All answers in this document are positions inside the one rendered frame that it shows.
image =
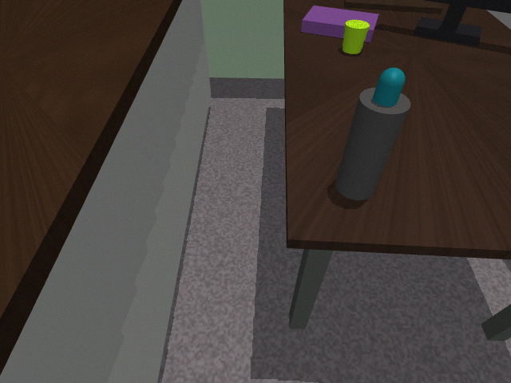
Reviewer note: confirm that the table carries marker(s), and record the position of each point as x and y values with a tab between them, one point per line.
446	187

